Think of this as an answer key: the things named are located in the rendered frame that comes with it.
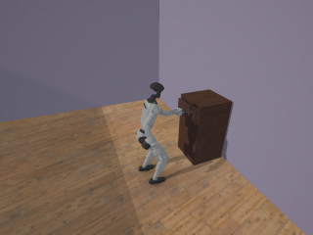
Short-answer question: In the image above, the robot right forearm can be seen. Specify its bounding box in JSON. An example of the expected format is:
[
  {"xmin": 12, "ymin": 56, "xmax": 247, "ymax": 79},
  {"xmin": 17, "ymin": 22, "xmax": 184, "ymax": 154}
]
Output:
[{"xmin": 144, "ymin": 125, "xmax": 157, "ymax": 149}]

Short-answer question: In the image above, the left robot hand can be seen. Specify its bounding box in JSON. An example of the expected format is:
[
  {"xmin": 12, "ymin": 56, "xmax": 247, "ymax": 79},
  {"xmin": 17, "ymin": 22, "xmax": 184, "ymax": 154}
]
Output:
[{"xmin": 173, "ymin": 108, "xmax": 183, "ymax": 117}]

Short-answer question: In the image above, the right robot hand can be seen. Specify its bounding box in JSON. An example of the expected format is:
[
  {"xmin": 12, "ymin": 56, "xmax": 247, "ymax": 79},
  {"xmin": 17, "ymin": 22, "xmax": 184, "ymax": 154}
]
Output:
[{"xmin": 153, "ymin": 147, "xmax": 164, "ymax": 162}]

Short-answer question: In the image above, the cabinet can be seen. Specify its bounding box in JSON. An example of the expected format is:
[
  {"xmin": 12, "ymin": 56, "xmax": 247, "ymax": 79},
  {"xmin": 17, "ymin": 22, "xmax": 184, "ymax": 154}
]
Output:
[{"xmin": 178, "ymin": 89, "xmax": 233, "ymax": 165}]

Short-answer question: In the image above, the humanoid robot head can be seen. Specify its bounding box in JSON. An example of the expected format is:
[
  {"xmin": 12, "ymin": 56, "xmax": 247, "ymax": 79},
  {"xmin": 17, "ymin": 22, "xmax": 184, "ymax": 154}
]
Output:
[{"xmin": 147, "ymin": 82, "xmax": 164, "ymax": 105}]

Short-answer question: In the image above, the robot left forearm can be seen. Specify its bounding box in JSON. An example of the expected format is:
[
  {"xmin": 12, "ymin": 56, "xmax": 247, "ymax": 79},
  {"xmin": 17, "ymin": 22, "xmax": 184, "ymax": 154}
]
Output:
[{"xmin": 160, "ymin": 109, "xmax": 174, "ymax": 117}]

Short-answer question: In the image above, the drawer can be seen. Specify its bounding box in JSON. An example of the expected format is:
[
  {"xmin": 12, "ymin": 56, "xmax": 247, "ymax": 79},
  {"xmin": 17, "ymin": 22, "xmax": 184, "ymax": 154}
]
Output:
[{"xmin": 178, "ymin": 98, "xmax": 200, "ymax": 125}]

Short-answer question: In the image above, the right robot thigh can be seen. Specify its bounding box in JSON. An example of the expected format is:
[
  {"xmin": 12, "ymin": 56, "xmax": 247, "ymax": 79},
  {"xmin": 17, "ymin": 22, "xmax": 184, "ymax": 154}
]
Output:
[{"xmin": 140, "ymin": 138, "xmax": 168, "ymax": 161}]

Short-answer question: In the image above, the robot right upper arm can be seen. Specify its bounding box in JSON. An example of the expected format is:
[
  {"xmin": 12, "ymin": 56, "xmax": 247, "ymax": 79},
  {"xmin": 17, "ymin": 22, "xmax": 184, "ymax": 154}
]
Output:
[{"xmin": 142, "ymin": 104, "xmax": 159, "ymax": 130}]

